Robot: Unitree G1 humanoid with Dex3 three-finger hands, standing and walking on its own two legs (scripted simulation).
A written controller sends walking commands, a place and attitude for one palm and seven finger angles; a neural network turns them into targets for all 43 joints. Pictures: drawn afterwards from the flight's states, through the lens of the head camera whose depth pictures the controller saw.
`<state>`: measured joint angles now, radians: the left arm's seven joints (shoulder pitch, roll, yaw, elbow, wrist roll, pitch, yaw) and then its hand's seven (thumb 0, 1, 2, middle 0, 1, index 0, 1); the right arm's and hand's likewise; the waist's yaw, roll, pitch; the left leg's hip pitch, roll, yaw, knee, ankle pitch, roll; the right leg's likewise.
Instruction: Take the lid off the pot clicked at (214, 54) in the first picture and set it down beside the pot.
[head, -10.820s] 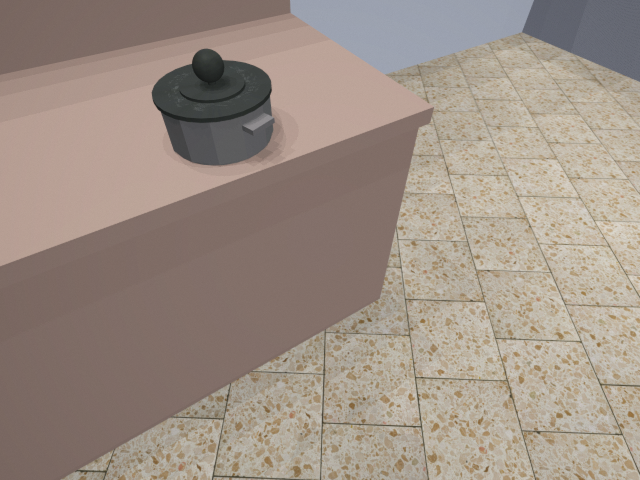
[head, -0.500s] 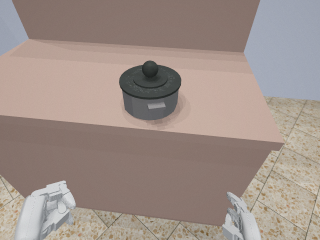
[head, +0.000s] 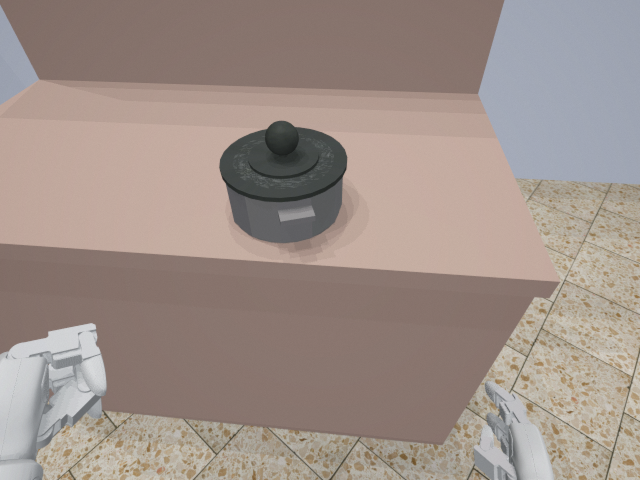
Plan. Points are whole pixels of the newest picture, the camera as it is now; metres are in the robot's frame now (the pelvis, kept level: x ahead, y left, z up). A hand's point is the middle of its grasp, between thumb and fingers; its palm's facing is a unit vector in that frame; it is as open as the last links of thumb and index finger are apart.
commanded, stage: raise the hand higher, near the body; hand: left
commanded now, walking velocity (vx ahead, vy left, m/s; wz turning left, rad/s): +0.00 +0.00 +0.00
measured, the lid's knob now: (281, 138) +0.55 +0.15 +0.17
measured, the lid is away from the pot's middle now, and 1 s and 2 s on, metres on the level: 0.00 0.00 0.00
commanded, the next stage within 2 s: reach forward and open the fingers in 0.34 s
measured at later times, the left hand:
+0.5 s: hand (91, 320) +0.18 +0.24 +0.19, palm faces +0.45 -0.70 -0.55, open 3.1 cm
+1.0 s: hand (82, 276) +0.22 +0.26 +0.20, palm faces +0.23 -0.05 -0.97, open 4.4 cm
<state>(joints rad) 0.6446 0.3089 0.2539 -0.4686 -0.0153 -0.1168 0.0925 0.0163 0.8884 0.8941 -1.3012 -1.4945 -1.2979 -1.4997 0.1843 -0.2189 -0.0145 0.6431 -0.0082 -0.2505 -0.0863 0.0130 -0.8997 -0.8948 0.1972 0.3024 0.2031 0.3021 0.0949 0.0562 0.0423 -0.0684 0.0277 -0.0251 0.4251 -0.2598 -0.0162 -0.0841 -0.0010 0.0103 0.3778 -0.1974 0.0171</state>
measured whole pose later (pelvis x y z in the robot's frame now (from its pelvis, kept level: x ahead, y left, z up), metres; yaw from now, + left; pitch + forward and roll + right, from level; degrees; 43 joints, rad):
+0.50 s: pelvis +0.00 +0.00 +0.00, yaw +0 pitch -5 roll -1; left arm 0.48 0.36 0.30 -0.57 0.13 -0.09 0.12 0.01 0.88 0.90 -1.31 -1.49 -1.30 -1.50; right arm 0.19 -0.21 0.02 0.65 -0.03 -0.18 -0.06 0.01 -0.90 -0.89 0.20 0.30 0.20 0.30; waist 0.10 0.06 0.03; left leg -0.08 0.02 -0.02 0.42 -0.26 -0.02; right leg -0.10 -0.01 0.01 0.38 -0.20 0.02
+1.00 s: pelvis -0.02 +0.00 +0.00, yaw +1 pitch -5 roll +1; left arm 0.05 0.62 0.10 -0.37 0.75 0.22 -0.15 0.00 0.28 1.30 -1.17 -0.80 -1.16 -0.81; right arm 0.03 -0.25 0.04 0.63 0.03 0.04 -0.03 0.01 -0.90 -0.89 0.20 0.30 0.20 0.30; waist 0.12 0.12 0.00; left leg -0.11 -0.01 -0.04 0.42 -0.22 -0.01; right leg -0.16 -0.04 0.00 0.45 -0.21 0.02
